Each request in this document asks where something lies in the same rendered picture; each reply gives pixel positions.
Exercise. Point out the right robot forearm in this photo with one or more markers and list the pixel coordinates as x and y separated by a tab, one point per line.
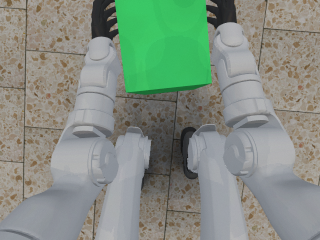
239	81

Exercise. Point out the robot right hand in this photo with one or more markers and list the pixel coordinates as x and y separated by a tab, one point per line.
225	12

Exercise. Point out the left robot forearm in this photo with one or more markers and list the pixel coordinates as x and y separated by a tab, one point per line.
96	93

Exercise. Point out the carton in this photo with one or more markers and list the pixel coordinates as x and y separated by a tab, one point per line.
164	45

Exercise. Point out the right robot shin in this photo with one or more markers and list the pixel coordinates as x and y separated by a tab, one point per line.
205	128

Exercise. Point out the left robot upper arm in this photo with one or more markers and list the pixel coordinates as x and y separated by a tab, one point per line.
80	168

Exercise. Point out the robot shin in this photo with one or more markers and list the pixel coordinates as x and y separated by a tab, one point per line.
205	128
131	129

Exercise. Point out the right robot upper arm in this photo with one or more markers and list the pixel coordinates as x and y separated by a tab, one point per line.
264	157

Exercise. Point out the robot left hand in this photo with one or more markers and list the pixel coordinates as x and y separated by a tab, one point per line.
100	27

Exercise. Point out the left robot shin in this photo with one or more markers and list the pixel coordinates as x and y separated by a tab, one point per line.
131	129

